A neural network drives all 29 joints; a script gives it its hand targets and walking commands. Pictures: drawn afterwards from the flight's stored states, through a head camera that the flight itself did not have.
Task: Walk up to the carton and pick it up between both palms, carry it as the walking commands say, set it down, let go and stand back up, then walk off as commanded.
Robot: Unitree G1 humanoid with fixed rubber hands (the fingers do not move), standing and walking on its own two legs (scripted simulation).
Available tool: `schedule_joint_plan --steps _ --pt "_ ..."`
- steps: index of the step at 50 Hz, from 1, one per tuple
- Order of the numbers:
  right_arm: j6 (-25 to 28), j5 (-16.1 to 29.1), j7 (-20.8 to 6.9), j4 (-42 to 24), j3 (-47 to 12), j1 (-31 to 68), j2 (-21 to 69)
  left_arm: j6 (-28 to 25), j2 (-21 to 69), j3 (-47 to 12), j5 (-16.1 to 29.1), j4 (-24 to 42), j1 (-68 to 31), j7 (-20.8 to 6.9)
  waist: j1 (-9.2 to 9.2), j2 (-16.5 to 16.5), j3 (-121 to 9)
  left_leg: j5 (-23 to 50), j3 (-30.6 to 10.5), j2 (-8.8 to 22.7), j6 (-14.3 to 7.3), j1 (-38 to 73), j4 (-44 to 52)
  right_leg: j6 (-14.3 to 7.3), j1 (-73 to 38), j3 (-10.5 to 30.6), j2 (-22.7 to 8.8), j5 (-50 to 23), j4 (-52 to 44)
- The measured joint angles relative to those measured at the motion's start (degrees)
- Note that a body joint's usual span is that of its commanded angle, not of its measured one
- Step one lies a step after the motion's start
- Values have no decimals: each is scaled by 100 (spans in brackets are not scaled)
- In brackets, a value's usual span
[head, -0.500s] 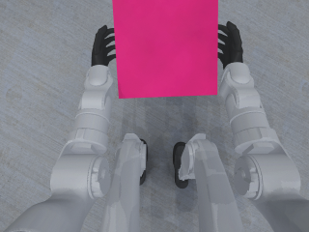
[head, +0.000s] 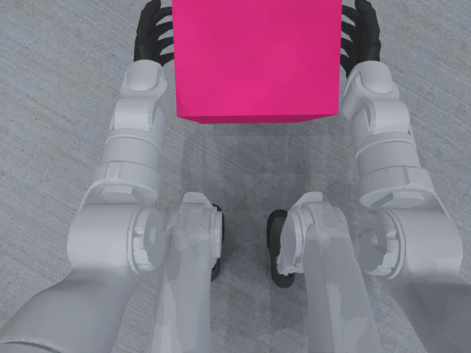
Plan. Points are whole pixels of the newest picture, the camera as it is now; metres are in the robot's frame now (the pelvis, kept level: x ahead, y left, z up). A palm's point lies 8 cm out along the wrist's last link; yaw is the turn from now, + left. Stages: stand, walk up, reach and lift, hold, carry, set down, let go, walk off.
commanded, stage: set down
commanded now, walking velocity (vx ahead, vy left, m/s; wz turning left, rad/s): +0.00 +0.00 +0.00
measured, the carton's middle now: (252, 59) +0.54 +0.00 -0.20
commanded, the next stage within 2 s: none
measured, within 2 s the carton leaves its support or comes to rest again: neither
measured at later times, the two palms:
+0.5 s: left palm (166, 70) +0.53 +0.15 -0.21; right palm (338, 69) +0.53 -0.15 -0.21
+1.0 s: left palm (161, 61) +0.55 +0.17 -0.23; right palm (330, 60) +0.55 -0.14 -0.23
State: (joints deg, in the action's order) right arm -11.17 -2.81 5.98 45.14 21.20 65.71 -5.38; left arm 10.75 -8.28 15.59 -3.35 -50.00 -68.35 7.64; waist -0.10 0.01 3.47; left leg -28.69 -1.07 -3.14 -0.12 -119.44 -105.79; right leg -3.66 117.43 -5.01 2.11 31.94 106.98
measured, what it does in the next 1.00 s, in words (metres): lowers itself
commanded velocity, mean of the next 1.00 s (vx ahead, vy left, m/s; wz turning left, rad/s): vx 0.00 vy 0.00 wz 0.00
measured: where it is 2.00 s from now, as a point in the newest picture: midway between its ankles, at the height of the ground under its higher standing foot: (245, 258)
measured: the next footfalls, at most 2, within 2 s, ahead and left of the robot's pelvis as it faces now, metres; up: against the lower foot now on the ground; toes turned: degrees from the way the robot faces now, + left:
none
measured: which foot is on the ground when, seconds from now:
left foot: down 0.00-1.00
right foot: down 0.00-1.00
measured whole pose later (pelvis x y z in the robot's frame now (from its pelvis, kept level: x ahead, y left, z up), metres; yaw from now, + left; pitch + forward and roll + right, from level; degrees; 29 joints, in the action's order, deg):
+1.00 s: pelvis -0.02 +0.00 -0.08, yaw +0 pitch +32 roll +0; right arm -13.0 2.1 3.9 49.0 15.7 85.8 -13.5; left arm 13.0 -16.4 16.4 3.4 -50.4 -86.0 6.5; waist -0.3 0.0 28.7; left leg -30.4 0.6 -2.7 -0.1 -123.5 -122.1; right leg -3.8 121.9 -4.9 2.5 33.7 123.8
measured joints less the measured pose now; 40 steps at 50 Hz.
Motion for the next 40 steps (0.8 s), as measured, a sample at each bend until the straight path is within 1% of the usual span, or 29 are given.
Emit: schedule_joint_plan --steps 6,18,23,25,29,33,36,40 --pt "-91 -166 -44 0 153 234 -2 89 -28 132 -11 -19 -232 -29 -2 0 150 2 19 -5 0 -241 -260 0 226 0 0 5 251" --pt "-291 -295 -130 3 269 844 -182 231 -165 204 -91 -98 -836 -45 -11 0 864 -4 69 6 0 -559 -746 0 543 0 0 19 745" --pt "-293 -276 -131 2 269 1046 -231 250 -230 204 -60 -44 -990 -48 -11 0 1219 -55 95 17 0 -635 -967 0 634 0 0 71 986" --pt "-289 -187 -133 1 205 1160 -293 254 -270 204 -4 19 -1068 -48 -11 0 1407 -70 104 20 0 -635 -1043 0 641 0 0 87 1070" --pt "-247 134 -132 0 -76 1528 -512 225 -412 205 280 205 -1303 -28 -12 0 1900 -72 124 28 0 -605 -1205 0 624 0 0 87 1246" --pt "-272 387 -110 4 -373 2085 -751 232 -698 204 524 223 -1812 -65 -17 0 2458 -76 142 38 0 -498 -1371 0 529 0 7 86 1422" --pt "-269 406 -89 16 -380 2319 -800 200 -778 204 590 212 -1997 -68 -17 0 2670 -89 155 44 0 -457 -1471 -7 490 0 8 98 1524" --pt "-405 289 -120 326 -379 2123 -796 250 -726 203 544 -311 -1869 -152 -16 0 2532 -159 163 46 0 -467 -1550 -15 495 1 11 171 1600"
